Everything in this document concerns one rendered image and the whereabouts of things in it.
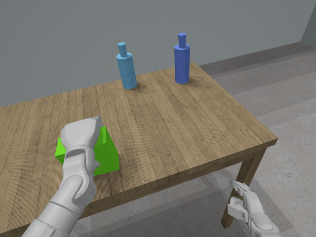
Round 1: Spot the left robot hand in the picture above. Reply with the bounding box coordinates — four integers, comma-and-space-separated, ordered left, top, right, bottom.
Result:
61, 116, 104, 169

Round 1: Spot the robot left forearm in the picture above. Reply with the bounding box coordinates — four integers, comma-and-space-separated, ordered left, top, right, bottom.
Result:
21, 146, 96, 237

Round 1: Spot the robot right forearm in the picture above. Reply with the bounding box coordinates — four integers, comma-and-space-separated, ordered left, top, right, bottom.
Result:
248, 212, 282, 237

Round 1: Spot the table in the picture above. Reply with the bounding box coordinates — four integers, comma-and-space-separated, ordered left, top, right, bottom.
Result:
0, 62, 278, 237

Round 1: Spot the right robot hand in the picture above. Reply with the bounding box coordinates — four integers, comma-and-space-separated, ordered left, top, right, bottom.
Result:
228, 180, 265, 225

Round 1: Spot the sponge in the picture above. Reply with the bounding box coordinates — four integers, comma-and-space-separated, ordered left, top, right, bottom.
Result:
55, 126, 119, 176

